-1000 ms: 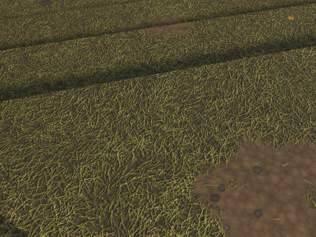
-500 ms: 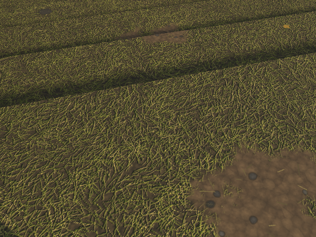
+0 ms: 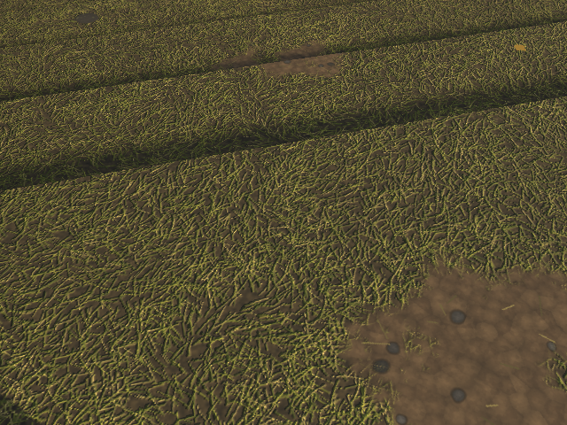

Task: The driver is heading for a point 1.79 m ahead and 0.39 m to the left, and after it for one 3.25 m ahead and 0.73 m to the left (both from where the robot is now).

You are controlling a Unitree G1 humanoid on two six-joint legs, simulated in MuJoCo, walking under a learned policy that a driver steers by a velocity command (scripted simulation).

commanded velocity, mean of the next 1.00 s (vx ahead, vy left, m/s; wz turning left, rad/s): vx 0.14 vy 0.00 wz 0.00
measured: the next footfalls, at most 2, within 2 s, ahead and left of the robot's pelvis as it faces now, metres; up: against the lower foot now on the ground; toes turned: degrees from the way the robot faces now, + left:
right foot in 1.20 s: +0.42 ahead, -0.10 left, +0.00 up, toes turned -2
left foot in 1.74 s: +0.73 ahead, +0.14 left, +0.00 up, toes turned +3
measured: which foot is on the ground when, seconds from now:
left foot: down 0.00-1.00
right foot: down 0.00-0.78, up 0.80-1.00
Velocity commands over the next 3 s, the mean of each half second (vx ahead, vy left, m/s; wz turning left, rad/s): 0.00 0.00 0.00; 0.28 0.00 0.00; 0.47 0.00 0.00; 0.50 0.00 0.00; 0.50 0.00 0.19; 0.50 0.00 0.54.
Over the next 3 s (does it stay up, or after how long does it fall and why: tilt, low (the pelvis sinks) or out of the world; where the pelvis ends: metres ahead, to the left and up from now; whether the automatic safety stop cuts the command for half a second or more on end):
stays up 1.21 0.12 0.00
